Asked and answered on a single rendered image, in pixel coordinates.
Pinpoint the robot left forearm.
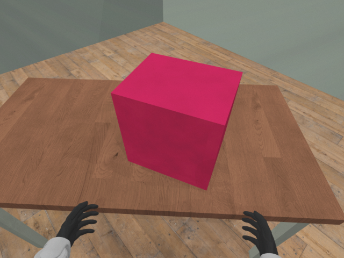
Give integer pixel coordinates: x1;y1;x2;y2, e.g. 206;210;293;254
34;237;71;258

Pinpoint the robot left hand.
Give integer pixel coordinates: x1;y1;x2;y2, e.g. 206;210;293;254
56;201;99;247

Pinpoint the robot right hand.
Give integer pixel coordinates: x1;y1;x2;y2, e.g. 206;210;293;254
242;211;278;256

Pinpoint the table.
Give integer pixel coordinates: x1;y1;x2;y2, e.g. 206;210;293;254
0;77;344;258

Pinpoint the carton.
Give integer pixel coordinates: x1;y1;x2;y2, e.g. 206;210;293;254
111;53;243;190

